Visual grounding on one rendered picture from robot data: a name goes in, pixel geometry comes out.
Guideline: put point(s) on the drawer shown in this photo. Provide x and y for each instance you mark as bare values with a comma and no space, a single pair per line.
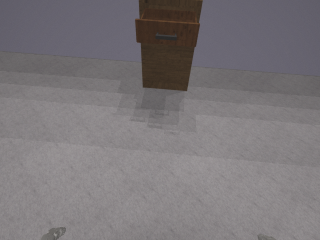
167,22

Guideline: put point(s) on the handle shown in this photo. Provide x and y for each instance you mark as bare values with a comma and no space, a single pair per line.
166,37

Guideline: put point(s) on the cabinet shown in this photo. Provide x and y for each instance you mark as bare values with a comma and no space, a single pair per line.
167,66

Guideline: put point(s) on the left robot hand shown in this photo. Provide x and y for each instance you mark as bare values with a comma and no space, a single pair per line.
54,233

